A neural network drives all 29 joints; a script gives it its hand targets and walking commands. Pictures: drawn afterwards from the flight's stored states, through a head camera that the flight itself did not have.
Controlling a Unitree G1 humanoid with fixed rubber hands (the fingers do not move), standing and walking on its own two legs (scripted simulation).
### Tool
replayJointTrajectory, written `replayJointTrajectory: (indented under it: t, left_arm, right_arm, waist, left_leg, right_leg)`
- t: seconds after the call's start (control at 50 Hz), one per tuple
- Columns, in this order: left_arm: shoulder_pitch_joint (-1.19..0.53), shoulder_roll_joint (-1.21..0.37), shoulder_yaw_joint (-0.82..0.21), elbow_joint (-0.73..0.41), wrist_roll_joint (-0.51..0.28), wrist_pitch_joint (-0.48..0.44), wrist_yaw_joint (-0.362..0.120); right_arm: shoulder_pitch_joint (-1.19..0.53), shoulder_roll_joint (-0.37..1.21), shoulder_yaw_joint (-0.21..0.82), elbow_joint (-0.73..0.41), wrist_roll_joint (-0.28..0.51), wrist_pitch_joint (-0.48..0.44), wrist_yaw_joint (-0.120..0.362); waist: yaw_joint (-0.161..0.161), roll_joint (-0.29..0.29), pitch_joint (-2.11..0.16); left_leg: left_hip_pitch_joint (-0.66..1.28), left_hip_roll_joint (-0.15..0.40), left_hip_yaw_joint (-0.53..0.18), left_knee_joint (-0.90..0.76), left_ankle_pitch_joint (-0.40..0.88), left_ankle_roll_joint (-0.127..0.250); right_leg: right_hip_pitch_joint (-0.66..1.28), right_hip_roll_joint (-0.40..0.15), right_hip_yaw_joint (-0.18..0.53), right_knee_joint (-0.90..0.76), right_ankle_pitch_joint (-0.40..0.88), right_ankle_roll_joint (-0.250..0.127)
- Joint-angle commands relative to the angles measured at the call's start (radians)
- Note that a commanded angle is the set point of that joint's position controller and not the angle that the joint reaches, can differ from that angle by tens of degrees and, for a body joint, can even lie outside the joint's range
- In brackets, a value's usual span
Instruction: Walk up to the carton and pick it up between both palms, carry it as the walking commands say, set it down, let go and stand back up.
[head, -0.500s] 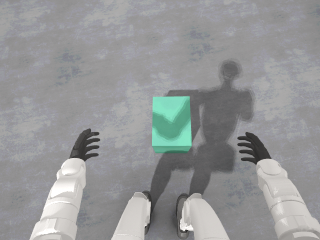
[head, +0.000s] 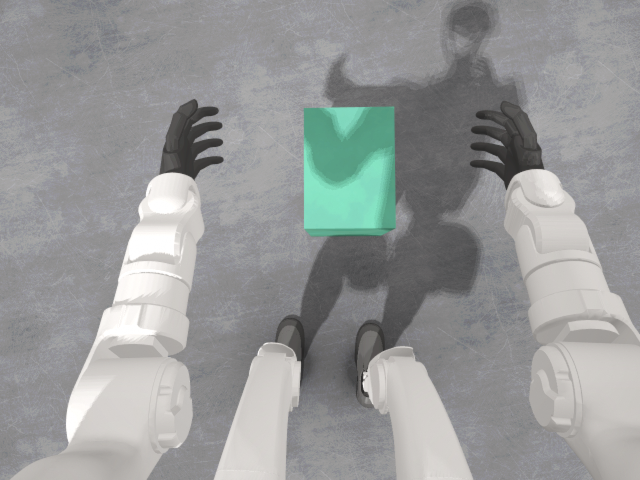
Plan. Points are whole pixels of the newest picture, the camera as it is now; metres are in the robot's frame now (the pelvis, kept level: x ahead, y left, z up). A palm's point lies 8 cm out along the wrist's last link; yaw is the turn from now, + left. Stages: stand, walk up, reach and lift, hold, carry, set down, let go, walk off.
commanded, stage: reach and lift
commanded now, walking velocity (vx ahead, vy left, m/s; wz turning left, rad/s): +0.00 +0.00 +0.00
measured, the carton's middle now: (346, 180) +0.53 -0.01 -0.56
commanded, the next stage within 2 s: none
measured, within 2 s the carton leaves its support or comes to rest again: neither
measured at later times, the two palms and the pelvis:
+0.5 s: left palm (221, 165) +0.48 +0.17 -0.20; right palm (485, 161) +0.49 -0.19 -0.21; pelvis -0.01 +0.00 -0.03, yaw +0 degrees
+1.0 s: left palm (258, 179) +0.49 +0.15 -0.35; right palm (446, 177) +0.50 -0.18 -0.36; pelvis -0.07 +0.01 -0.19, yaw -1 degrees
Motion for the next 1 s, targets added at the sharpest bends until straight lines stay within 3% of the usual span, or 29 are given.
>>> replayJointTrajectory:
  t: [0.0, 0.04, 0.14, 0.22, 0.24, 0.26, 0.4, 0.46, 0.48, 0.52, 0.54, 0.58, 0.62, 0.68, 0.7, 0.72, 0.78, 0.82, 0.84, 0.88, 0.9, 0.92, 0.96, 0.98]
  left_arm:
    - [-0.427, -0.005, 0.028, -0.099, -0.057, -0.057, 0.055]
    - [-0.487, 0.012, 0.042, -0.116, -0.045, -0.064, 0.068]
    - [-0.485, 0.021, 0.068, -0.127, -0.031, -0.069, 0.081]
    - [-0.494, 0.028, 0.086, -0.127, -0.018, -0.081, 0.073]
    - [-0.486, 0.016, 0.075, -0.113, -0.014, -0.086, 0.071]
    - [-0.503, 0.021, 0.086, -0.117, -0.011, -0.092, 0.066]
    - [-0.514, 0.002, 0.096, -0.026, 0.006, -0.122, 0.059]
    - [-0.548, 0.012, 0.087, 0.009, 0.003, -0.117, 0.064]
    - [-0.572, 0.004, 0.081, 0.026, 0.0, -0.11, 0.068]
    - [-0.627, 0.031, 0.089, 0.012, 0.004, -0.103, 0.074]
    - [-0.677, 0.043, 0.091, -0.036, -0.007, -0.1, 0.081]
    - [-0.729, 0.076, 0.099, -0.009, -0.015, -0.088, 0.094]
    - [-0.789, 0.103, 0.081, -0.044, -0.043, -0.072, 0.109]
    - [-0.881, 0.164, 0.064, -0.052, -0.083, -0.034, 0.132]
    - [-0.921, 0.175, 0.049, -0.079, -0.107, -0.02, 0.14]
    - [-0.935, 0.185, 0.039, -0.073, -0.125, -0.005, 0.147]
    - [-1.027, 0.244, 0.004, -0.219, -0.183, 0.035, 0.175]
    - [-1.05, 0.292, 0.009, -0.227, -0.199, 0.065, 0.185]
    - [-1.073, 0.293, -0.013, -0.355, -0.241, 0.064, 0.197]
    - [-1.039, 0.316, -0.048, -0.376, -0.258, 0.07, 0.21]
    - [-1.013, 0.325, -0.035, -0.354, -0.255, 0.074, 0.21]
    - [-0.98, 0.322, -0.018, -0.272, -0.252, 0.08, 0.208]
    - [-0.923, 0.292, -0.008, -0.083, -0.245, 0.084, 0.192]
    - [-0.896, 0.27, -0.007, 0.082, -0.229, 0.079, 0.175]
  right_arm:
    - [-0.483, -0.152, -0.172, -0.105, -0.039, -0.076, 0.023]
    - [-0.546, -0.161, -0.181, -0.124, -0.041, -0.084, 0.018]
    - [-0.536, -0.14, -0.195, -0.129, -0.055, -0.083, 0.002]
    - [-0.534, -0.127, -0.202, -0.12, -0.071, -0.083, -0.001]
    - [-0.525, -0.116, -0.204, -0.093, -0.078, -0.087, 0.001]
    - [-0.567, -0.12, -0.2, -0.126, -0.078, -0.091, -0.002]
    - [-0.637, -0.072, -0.199, -0.069, -0.077, -0.116, 0.0]
    - [-0.64, -0.074, -0.202, 0.007, -0.083, -0.11, -0.002]
    - [-0.652, -0.086, -0.207, 0.03, -0.085, -0.104, -0.001]
    - [-0.712, -0.139, -0.209, 0.026, -0.087, -0.102, -0.007]
    - [-0.761, -0.158, -0.215, -0.018, -0.083, -0.103, -0.013]
    - [-0.798, -0.196, -0.219, 0.009, -0.077, -0.094, -0.027]
    - [-0.875, -0.24, -0.216, -0.04, -0.058, -0.081, -0.041]
    - [-0.955, -0.281, -0.172, -0.058, -0.001, -0.037, -0.067]
    - [-0.997, -0.296, -0.154, -0.099, 0.024, -0.022, -0.075]
    - [-1.016, -0.303, -0.124, -0.102, 0.052, -0.006, -0.08]
    - [-1.123, -0.343, -0.041, -0.231, 0.134, 0.038, -0.102]
    - [-1.163, -0.36, 0.015, -0.231, 0.16, 0.073, -0.111]
    - [-1.171, -0.368, 0.05, -0.345, 0.184, 0.078, -0.12]
    - [-1.174, -0.368, 0.096, -0.384, 0.199, 0.085, -0.137]
    - [-1.169, -0.363, 0.121, -0.394, 0.209, 0.092, -0.14]
    - [-1.15, -0.356, 0.132, -0.327, 0.209, 0.099, -0.138]
    - [-1.089, -0.339, 0.132, -0.169, 0.18, 0.104, -0.128]
    - [-1.037, -0.32, 0.116, 0.01, 0.155, 0.1, -0.114]
  waist:
    - [-0.087, 0.033, -1.1]
    - [-0.07, 0.034, -1.151]
    - [-0.079, 0.007, -1.255]
    - [-0.082, 0.004, -1.264]
    - [-0.093, 0.006, -1.225]
    - [-0.087, -0.02, -1.237]
    - [-0.079, -0.039, -1.143]
    - [-0.085, -0.025, -1.083]
    - [-0.082, -0.016, -1.066]
    - [-0.081, 0.01, -1.07]
    - [-0.087, -0.003, -1.142]
    - [-0.085, 0.018, -1.126]
    - [-0.093, 0.015, -1.212]
    - [-0.069, 0.028, -1.285]
    - [-0.077, 0.028, -1.376]
    - [-0.065, 0.019, -1.429]
    - [-0.035, 0.003, -1.736]
    - [-0.006, -0.034, -1.82]
    - [-0.011, -0.041, -2.009]
    - [0.008, -0.059, -1.941]
    - [0.024, -0.064, -1.891]
    - [0.038, -0.088, -1.786]
    - [0.03, -0.092, -1.532]
    - [0.024, -0.072, -1.279]
  left_leg:
    - [0.582, -0.044, -0.061, 0.064, 0.453, 0.01]
    - [0.603, -0.053, -0.054, 0.074, 0.493, 0.01]
    - [0.551, -0.068, -0.035, 0.086, 0.568, 0.022]
    - [0.495, -0.071, -0.029, 0.088, 0.569, 0.024]
    - [0.456, -0.069, -0.034, 0.091, 0.551, 0.023]
    - [0.385, -0.071, -0.025, 0.103, 0.522, 0.026]
    - [0.078, -0.073, -0.009, 0.167, 0.392, 0.018]
    - [-0.015, -0.072, 0.001, 0.207, 0.294, 0.011]
    - [0.016, -0.074, 0.002, 0.232, 0.259, 0.01]
    - [0.038, -0.075, 0.007, 0.289, 0.213, 0.006]
    - [0.079, -0.079, 0.011, 0.32, 0.218, 0.007]
    - [0.071, -0.082, 0.019, 0.386, 0.149, 0.007]
    - [0.1, -0.083, 0.023, 0.443, 0.114, 0.006]
    - [0.117, -0.085, 0.049, 0.518, 0.008, 0.006]
    - [0.162, -0.086, 0.053, 0.544, 0.007, 0.007]
    - [0.176, -0.085, 0.058, 0.576, -0.01, 0.009]
    - [0.286, -0.083, 0.059, 0.664, 0.034, 0.02]
    - [0.301, -0.082, 0.058, 0.714, 0.056, 0.03]
    - [0.368, -0.094, 0.055, 0.749, 0.195, 0.034]
    - [0.311, -0.087, 0.052, 0.799, 0.27, 0.056]
    - [0.251, -0.083, 0.065, 0.82, 0.25, 0.061]
    - [0.192, -0.076, 0.067, 0.828, 0.198, 0.068]
    - [0.034, -0.069, 0.07, 0.833, 0.085, 0.066]
    - [-0.09, -0.062, 0.069, 0.826, -0.01, 0.06]
  right_leg:
    - [0.559, 0.025, 0.115, 0.028, 0.493, 0.044]
    - [0.572, 0.028, 0.114, 0.039, 0.532, 0.045]
    - [0.738, 0.024, 0.138, 0.049, 0.72, 0.05]
    - [0.775, 0.023, 0.152, 0.059, 0.774, 0.054]
    - [0.754, 0.024, 0.151, 0.07, 0.772, 0.051]
    - [0.8, 0.02, 0.169, 0.083, 0.8, 0.052]
    - [0.737, 0.021, 0.198, 0.195, 0.814, 0.057]
    - [0.635, 0.029, 0.181, 0.252, 0.715, 0.056]
    - [0.543, 0.039, 0.166, 0.267, 0.622, 0.059]
    - [0.417, 0.047, 0.15, 0.296, 0.499, 0.057]
    - [0.398, 0.054, 0.136, 0.315, 0.47, 0.061]
    - [0.304, 0.061, 0.122, 0.362, 0.351, 0.061]
    - [0.275, 0.068, 0.103, 0.408, 0.283, 0.057]
    - [0.251, 0.071, 0.09, 0.469, 0.114, 0.06]
    - [0.279, 0.073, 0.083, 0.488, 0.093, 0.061]
    - [0.301, 0.071, 0.089, 0.511, 0.066, 0.057]
    - [0.448, 0.072, 0.097, 0.61, 0.131, 0.045]
    - [0.516, 0.065, 0.11, 0.671, 0.156, 0.046]
    - [0.679, 0.071, 0.117, 0.728, 0.356, 0.043]
    - [0.691, 0.065, 0.139, 0.798, 0.497, 0.036]
    - [0.696, 0.063, 0.162, 0.806, 0.494, 0.036]
    - [0.638, 0.058, 0.165, 0.811, 0.428, 0.045]
    - [0.502, 0.043, 0.174, 0.803, 0.282, 0.044]
    - [0.339, 0.035, 0.172, 0.797, 0.158, 0.04]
